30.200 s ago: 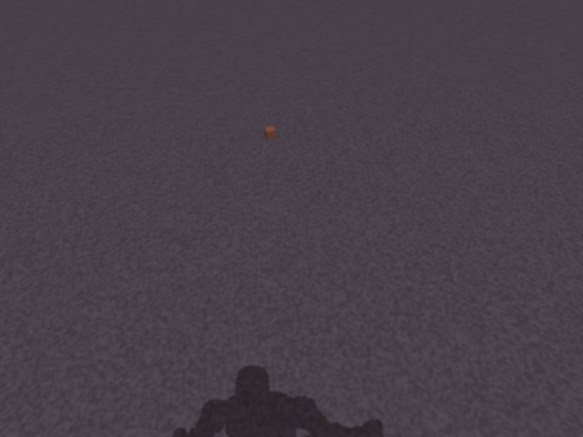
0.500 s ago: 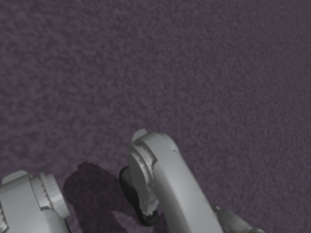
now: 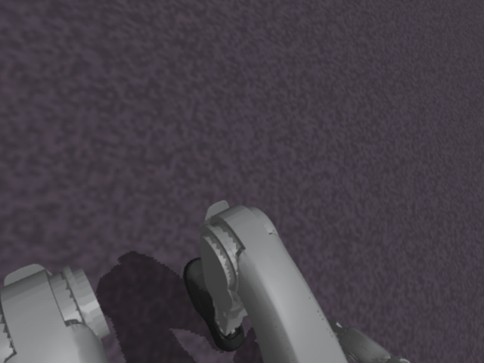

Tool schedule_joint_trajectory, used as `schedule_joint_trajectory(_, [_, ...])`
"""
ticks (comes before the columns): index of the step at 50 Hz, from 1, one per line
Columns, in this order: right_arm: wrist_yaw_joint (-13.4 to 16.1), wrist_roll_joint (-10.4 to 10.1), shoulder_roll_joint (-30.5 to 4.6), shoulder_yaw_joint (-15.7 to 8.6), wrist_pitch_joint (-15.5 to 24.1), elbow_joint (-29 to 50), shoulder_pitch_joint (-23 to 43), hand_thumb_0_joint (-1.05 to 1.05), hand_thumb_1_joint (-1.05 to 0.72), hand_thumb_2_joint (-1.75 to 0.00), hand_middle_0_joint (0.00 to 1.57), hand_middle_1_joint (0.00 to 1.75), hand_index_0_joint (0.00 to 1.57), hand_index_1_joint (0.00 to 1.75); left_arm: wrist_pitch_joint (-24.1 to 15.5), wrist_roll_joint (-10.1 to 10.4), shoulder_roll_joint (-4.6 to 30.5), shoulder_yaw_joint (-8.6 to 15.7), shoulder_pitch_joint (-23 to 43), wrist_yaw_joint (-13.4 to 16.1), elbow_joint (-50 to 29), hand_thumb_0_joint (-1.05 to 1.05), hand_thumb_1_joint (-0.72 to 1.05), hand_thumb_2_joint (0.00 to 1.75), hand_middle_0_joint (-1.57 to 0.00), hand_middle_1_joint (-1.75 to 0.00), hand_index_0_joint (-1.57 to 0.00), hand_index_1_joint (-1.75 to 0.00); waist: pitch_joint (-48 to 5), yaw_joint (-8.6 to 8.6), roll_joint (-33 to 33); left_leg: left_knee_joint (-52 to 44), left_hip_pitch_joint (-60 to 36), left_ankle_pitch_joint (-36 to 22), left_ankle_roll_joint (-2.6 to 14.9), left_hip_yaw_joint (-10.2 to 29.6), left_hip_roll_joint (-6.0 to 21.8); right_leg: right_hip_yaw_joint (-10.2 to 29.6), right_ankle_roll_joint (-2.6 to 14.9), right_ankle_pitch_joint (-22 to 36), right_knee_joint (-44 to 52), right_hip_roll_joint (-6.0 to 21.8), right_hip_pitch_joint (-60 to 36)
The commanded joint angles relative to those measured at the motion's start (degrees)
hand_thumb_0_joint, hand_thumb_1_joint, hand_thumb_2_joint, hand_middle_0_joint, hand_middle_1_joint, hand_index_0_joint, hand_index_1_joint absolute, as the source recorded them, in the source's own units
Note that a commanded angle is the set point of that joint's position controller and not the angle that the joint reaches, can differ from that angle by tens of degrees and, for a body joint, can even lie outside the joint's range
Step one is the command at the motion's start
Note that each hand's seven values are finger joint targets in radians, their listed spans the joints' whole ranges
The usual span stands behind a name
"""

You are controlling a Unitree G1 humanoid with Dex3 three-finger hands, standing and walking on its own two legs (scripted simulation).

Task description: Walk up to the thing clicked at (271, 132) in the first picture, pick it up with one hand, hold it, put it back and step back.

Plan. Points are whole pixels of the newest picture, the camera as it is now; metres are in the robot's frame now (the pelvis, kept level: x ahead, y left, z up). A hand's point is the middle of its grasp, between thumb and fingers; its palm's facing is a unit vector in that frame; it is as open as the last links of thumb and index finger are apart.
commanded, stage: open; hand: left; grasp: from above
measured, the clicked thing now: out of the picture +0.43 +0.33 -0.28
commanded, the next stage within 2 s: withdraw in 0.42 s
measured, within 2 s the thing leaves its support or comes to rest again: neither
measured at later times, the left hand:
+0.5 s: hand out of the picture +0.42 +0.33 -0.26, palm faces -0.42 -0.18 -0.89, open 13.3 cm
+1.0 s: hand out of the picture +0.42 +0.35 -0.13, palm faces -0.35 -0.09 -0.93, open 13.2 cm
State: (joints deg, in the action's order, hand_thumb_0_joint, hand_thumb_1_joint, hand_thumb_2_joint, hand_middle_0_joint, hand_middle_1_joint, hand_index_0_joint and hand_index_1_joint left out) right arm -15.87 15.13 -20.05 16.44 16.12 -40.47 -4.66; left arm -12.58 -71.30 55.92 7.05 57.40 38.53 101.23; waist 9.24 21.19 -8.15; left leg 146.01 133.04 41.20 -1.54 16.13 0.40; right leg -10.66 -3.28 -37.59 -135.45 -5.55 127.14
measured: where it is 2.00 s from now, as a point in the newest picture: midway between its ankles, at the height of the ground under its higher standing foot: (165, 355)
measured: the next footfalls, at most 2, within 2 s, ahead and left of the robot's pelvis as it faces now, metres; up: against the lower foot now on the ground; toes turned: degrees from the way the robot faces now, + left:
none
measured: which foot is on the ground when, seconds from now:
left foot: down 0.00-1.00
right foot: down 0.00-1.00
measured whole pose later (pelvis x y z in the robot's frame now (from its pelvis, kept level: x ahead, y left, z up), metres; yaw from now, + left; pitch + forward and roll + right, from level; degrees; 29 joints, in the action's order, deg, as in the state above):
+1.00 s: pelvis +0.00 +0.00 +0.03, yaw +4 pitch +33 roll -10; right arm -15.5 7.5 -17.0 5.7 9.1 -42.4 -7.0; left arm -3.5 -65.2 40.4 1.2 48.8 24.1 74.7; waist -4.5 12.7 0.4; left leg 138.2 132.0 39.9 -1.0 10.6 0.3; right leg -6.5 -2.4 -38.6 -131.5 -3.7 127.1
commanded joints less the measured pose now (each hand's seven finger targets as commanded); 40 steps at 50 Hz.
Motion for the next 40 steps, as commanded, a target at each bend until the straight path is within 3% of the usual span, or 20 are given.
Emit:
schedule_joint_trajectory(1, [0.2, -0.2, -18.8, -5.2, -0.2, -0.6, -10.7, 0.00, -0.89, -0.90, 0.20, 0.30, 0.20, 0.30, -0.5, -0.1, 12.1, -0.1, 13.0, 2.1, -4.5, 0.00, -0.31, 0.82, -0.29, -0.76, -0.27, -0.77, -34.0, 3.09, 29.4, -15.3, -26.7, -11.5, 1.51, -6.0, 2.5, -6.1, 4.34, 13.8, 10.8, -1.6, -19.7])
schedule_joint_trajectory(5, [0.2, -0.3, -19.2, -5.3, 0.4, -0.7, -10.3, 0.00, -0.89, -0.90, 0.20, 0.30, 0.20, 0.30, -0.7, 0.1, 12.1, -0.6, 14.0, 2.2, -5.0, 0.00, -0.33, 0.83, -0.25, -0.80, -0.24, -0.81, -33.0, 3.11, 30.0, -15.7, -27.0, -10.7, 1.33, -6.0, 2.5, -6.1, 4.36, 12.9, 10.7, -1.3, -19.0])
schedule_joint_trajectory(9, [0.5, -0.2, -19.1, -5.2, 0.1, -0.7, -10.6, 0.00, -0.89, -0.90, 0.20, 0.30, 0.20, 0.30, -0.5, 0.2, 12.7, 0.2, 12.2, 2.7, -5.2, 0.00, -0.34, 0.85, -0.24, -0.82, -0.23, -0.83, -35.8, 2.25, 29.8, -15.4, -27.3, -12.6, 1.48, -6.6, 2.5, -5.7, 4.26, 14.7, 11.6, -1.8, -21.6])
schedule_joint_trajectory(10, [0.2, -0.1, -19.2, -5.0, 0.4, -0.3, -10.6, 0.00, -0.89, -0.90, 0.20, 0.30, 0.20, 0.30, -0.5, 0.0, 11.8, -1.3, 14.3, 2.4, -5.5, 0.00, -0.34, 0.84, -0.22, -0.85, -0.22, -0.85, -34.6, 3.16, 30.4, -15.0, -26.9, -12.3, 1.53, -6.7, 2.4, -5.9, 4.17, 14.5, 11.1, -1.4, -20.3])
schedule_joint_trajectory(12, [0.3, -0.3, -19.5, -5.2, 0.2, -0.6, -10.9, 0.00, -0.89, -0.90, 0.20, 0.30, 0.20, 0.30, -0.2, 0.3, 13.8, 0.7, 13.0, 2.7, -5.9, 0.00, -0.37, 0.87, -0.21, -0.84, -0.20, -0.85, -34.9, 2.23, 29.9, -15.5, -27.0, -12.3, 1.47, -6.2, 2.6, -6.0, 4.25, 14.1, 11.2, -1.6, -20.2])
schedule_joint_trajectory(13, [0.3, -0.3, -19.5, -5.2, 0.2, -0.4, -10.6, 0.00, -0.89, -0.90, 0.20, 0.30, 0.20, 0.30, -0.3, 0.4, 12.9, 0.1, 13.8, 2.8, -6.1, 0.00, -0.36, 0.86, -0.21, -0.84, -0.20, -0.84, -35.2, 2.50, 30.7, -15.6, -27.6, -12.6, 1.34, -6.2, 2.5, -6.1, 4.36, 14.3, 11.0, -1.4, -20.2])
schedule_joint_trajectory(15, [0.4, -0.1, -19.2, -4.7, 0.0, -0.3, -10.9, 0.00, -0.88, -0.90, 0.20, 0.30, 0.20, 0.30, -0.1, 0.1, 14.0, 1.1, 12.8, 3.0, -6.1, 0.00, -0.38, 0.88, -0.20, -0.86, -0.19, -0.86, -36.0, 2.51, 29.7, -15.1, -27.4, -13.8, 1.51, -6.1, 2.7, -6.2, 4.16, 15.6, 11.2, -1.7, -21.5])
schedule_joint_trajectory(16, [0.2, -0.2, -19.5, -4.9, 0.3, -0.2, -11.0, 0.00, -0.89, -0.90, 0.20, 0.30, 0.20, 0.30, 0.0, 0.1, 13.1, 0.0, 13.8, 2.7, -5.8, 0.00, -0.38, 0.87, -0.19, -0.86, -0.19, -0.86, -35.6, 2.94, 30.1, -14.8, -27.7, -14.0, 1.46, -6.2, 2.6, -6.1, 4.18, 15.7, 10.7, -1.5, -20.6])
schedule_joint_trajectory(19, [0.6, -0.5, -19.0, -4.6, 0.2, -0.4, -10.6, 0.00, -0.88, -0.90, 0.20, 0.30, 0.20, 0.30, 0.1, 1.0, 14.1, 1.0, 13.2, 2.6, -5.3, 0.00, -0.39, 0.89, -0.20, -0.86, -0.18, -0.87, -34.2, 2.83, 28.8, -14.7, -25.7, -11.6, 1.84, -6.8, 2.6, -5.5, 4.02, 14.1, 12.1, -1.7, -21.5])
schedule_joint_trajectory(20, [0.6, -0.3, -19.6, -4.9, 0.4, -0.2, -10.5, 0.00, -0.89, -0.90, 0.20, 0.30, 0.20, 0.30, 0.1, 0.8, 13.9, 0.2, 14.0, 2.5, -5.6, 0.00, -0.38, 0.88, -0.19, -0.87, -0.19, -0.88, -33.3, 3.12, 29.1, -14.7, -25.3, -10.4, 1.84, -6.9, 2.4, -5.5, 4.08, 13.0, 12.0, -1.4, -20.5])
schedule_joint_trajectory(22, [0.9, -0.4, -19.6, -5.2, 0.1, -0.2, -10.6, 0.00, -0.88, -0.90, 0.20, 0.30, 0.20, 0.30, 0.4, 1.0, 14.4, 1.2, 11.7, 2.3, -5.2, 0.00, -0.38, 0.89, -0.20, -0.86, -0.19, -0.87, -34.2, 2.09, 29.2, -15.5, -25.8, -10.2, 1.69, -6.8, 2.5, -5.5, 4.29, 12.4, 12.3, -1.7, -21.2])
schedule_joint_trajectory(26, [0.8, -0.4, -19.3, -5.1, 0.1, 0.0, -11.2, 0.00, -0.89, -0.90, 0.20, 0.30, 0.20, 0.30, 0.3, 1.0, 13.7, 0.3, 12.4, 1.8, -6.5, 0.00, -0.39, 0.91, -0.19, -0.88, -0.18, -0.89, -35.2, 2.68, 30.0, -15.1, -27.1, -12.3, 1.58, -6.5, 2.6, -5.7, 4.24, 14.4, 11.4, -1.6, -21.6])
schedule_joint_trajectory(28, [0.8, -0.6, -19.6, -5.5, 0.0, -0.2, -11.0, 0.00, -0.90, -0.90, 0.20, 0.30, 0.20, 0.30, 0.2, 1.6, 14.3, 1.4, 11.7, 1.7, -7.6, 0.00, -0.35, 0.86, -0.20, -0.85, -0.21, -0.84, -35.9, 1.66, 30.7, -16.2, -27.6, -12.6, 1.27, -6.1, 2.6, -6.0, 4.42, 14.2, 11.3, -1.6, -21.3])
schedule_joint_trajectory(31, [0.6, -0.6, -19.0, -5.9, -0.2, -0.4, -11.3, 0.00, -0.89, -0.90, 0.20, 0.30, 0.20, 0.30, 0.0, 0.5, 15.1, 1.5, 12.7, 0.7, -11.6, 0.00, -0.34, 0.85, -0.21, -0.83, -0.22, -0.83, -37.5, 1.62, 33.2, -15.6, -29.8, -14.3, 1.08, -6.3, 2.6, -5.9, 4.47, 15.7, 10.3, -1.3, -21.1])
schedule_joint_trajectory(32, [0.4, -0.6, -19.1, -6.4, -0.1, -0.4, -11.2, 0.00, -0.89, -0.90, 0.20, 0.30, 0.20, 0.30, -0.1, 0.5, 14.9, 1.6, 13.6, 0.4, -13.8, 0.00, -0.33, 0.84, -0.22, -0.82, -0.22, -0.82, -38.3, 1.28, 34.2, -15.4, -30.0, -14.3, 1.12, -6.7, 2.5, -5.7, 4.51, 15.7, 10.5, -1.2, -20.8])
schedule_joint_trajectory(34, [0.5, -1.3, -18.8, -7.9, -0.3, -0.5, -11.0, 0.00, -0.90, -0.90, 0.20, 0.30, 0.20, 0.30, 0.3, 1.4, 15.0, 3.9, 11.4, 0.3, -18.1, 0.00, -0.34, 0.85, -0.23, -0.81, -0.23, -0.81, -41.6, -1.33, 36.3, -17.0, -31.5, -14.0, 0.79, -7.1, 2.3, -5.4, 4.89, 15.0, 11.2, -0.9, -20.8])
schedule_joint_trajectory(36, [-0.1, -1.8, -17.0, -9.4, -0.5, 0.0, -10.7, 0.00, -0.90, -0.90, 0.20, 0.30, 0.20, 0.30, 1.2, 1.6, 9.8, 1.2, 11.0, -1.3, -26.0, 0.00, -0.33, 0.84, -0.23, -0.81, -0.23, -0.81, -46.8, -3.51, 40.8, -18.8, -35.2, -15.0, 0.14, -7.5, 2.0, -5.1, 5.48, 15.2, 10.6, -0.6, -19.2])
schedule_joint_trajectory(38, [-0.5, -3.3, -16.4, -11.1, -1.3, -0.9, -10.8, 0.00, -0.89, -0.90, 0.20, 0.30, 0.20, 0.30, 2.9, 2.9, 8.2, 1.4, 8.9, -2.4, -29.4, 0.00, -0.34, 0.86, -0.22, -0.81, -0.22, -0.82, -49.5, -5.34, 41.3, -19.0, -35.1, -16.1, 0.49, -8.4, 1.8, -4.3, 5.52, 16.1, 11.1, -0.8, -18.0])
schedule_joint_trajectory(39, [-0.6, -4.2, -16.0, -12.0, -1.9, -0.9, -11.6, 0.00, -0.89, -0.90, 0.20, 0.30, 0.20, 0.30, 3.9, 3.4, 6.6, 1.7, 6.8, -3.0, -29.8, 0.00, -0.35, 0.86, -0.21, -0.82, -0.20, -0.83, -50.8, -6.18, 40.4, -19.6, -34.4, -16.4, 0.64, -8.8, 1.4, -3.7, 5.66, 16.5, 11.3, -0.6, -18.2])
schedule_joint_trajectory(40, [-0.8, -4.9, -15.3, -12.7, -2.6, -1.5, -11.5, 0.00, -0.89, -0.90, 0.20, 0.30, 0.20, 0.30, 5.2, 3.4, 3.0, -0.6, 3.9, -4.2, -27.2, 0.00, -0.36, 0.87, -0.20, -0.84, -0.20, -0.84, -48.8, -6.27, 37.9, -19.6, -32.3, -16.1, 0.96, -9.4, 1.4, -3.3, 5.59, 16.5, 11.7, -0.8, -17.1])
